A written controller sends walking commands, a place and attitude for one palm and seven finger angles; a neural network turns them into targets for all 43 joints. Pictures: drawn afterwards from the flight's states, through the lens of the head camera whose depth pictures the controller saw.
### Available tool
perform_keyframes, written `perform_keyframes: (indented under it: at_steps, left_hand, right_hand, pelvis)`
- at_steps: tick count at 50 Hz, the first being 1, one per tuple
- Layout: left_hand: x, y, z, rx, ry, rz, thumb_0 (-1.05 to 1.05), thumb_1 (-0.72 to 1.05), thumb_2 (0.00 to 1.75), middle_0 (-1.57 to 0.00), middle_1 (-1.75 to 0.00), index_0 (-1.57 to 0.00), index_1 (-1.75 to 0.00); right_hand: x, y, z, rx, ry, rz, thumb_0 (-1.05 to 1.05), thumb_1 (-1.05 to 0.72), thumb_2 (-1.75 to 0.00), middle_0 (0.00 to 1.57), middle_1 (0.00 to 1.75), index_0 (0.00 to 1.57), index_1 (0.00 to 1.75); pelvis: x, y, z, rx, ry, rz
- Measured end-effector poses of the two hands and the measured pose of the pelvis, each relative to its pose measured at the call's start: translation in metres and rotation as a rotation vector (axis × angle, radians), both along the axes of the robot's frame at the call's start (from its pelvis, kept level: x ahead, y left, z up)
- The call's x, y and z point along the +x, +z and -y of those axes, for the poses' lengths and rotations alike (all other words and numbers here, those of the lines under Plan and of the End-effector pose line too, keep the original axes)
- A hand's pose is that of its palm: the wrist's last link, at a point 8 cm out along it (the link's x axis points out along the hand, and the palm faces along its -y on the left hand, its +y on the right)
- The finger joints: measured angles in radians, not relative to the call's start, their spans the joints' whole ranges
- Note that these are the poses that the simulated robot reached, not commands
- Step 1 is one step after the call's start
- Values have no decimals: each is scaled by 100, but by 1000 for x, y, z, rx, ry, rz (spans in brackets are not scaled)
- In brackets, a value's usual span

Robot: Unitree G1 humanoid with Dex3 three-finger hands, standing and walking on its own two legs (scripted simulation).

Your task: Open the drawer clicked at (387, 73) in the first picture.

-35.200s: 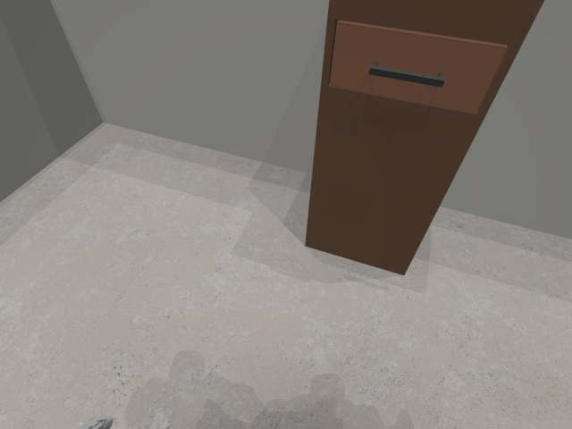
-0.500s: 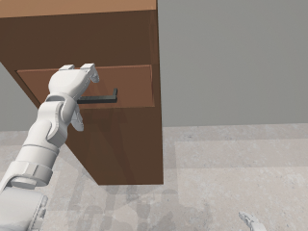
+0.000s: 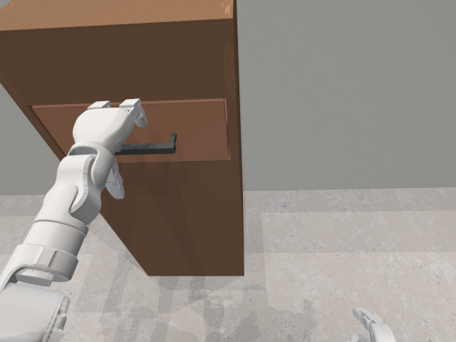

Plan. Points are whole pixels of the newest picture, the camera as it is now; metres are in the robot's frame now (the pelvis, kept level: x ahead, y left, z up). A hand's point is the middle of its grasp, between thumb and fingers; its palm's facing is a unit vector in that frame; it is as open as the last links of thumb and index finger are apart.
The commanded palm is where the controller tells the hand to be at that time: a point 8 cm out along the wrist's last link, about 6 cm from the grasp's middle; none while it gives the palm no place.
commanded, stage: re-aim the fingers above the handle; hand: left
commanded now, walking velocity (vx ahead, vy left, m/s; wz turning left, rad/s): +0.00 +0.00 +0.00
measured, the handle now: (135, 143) +0.48 +0.24 +0.08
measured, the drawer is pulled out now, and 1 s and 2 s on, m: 0.00 0.00 0.00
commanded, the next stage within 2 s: lower the fingers behind the handle in 0.16 s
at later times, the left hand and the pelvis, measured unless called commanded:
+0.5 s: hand (126, 154) +0.41 +0.22 +0.12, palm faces -0.01 -0.04 -1.00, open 13.9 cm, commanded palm +0.38 +0.23 +0.18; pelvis +0.00 +0.00 +0.00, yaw +0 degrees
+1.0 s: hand (126, 164) +0.40 +0.23 +0.09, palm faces +0.00 -0.04 -1.00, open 13.8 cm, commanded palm +0.38 +0.24 +0.15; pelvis +0.00 +0.00 -0.01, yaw -1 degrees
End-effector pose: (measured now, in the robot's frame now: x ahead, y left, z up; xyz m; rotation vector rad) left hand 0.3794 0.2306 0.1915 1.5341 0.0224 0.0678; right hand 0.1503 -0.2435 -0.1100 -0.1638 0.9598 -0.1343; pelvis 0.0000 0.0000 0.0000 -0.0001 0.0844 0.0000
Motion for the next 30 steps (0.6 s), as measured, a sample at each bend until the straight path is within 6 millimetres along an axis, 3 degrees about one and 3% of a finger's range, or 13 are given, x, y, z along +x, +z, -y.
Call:
perform_keyframes:
  at_steps: [10, 30]
  left_hand:
    - [1, -4, 1, 2, 4, -29, 0, -49, 30, -31, -120, -31, -120]
    - [8, -28, 3, -2, -12, -45, 0, -48, 30, -31, -120, -31, -120]
  right_hand:
    - [0, 1, 1, 4, 1, 5, 1, -90, -90, 20, 29, 20, 30]
    - [-26, -9, 10, -9, -42, -69, 1, -90, -90, 20, 29, 20, 30]
  pelvis:
    - [-1, 0, 2, 2, -2, 1]
    - [1, -2, 3, 1, -11, -24]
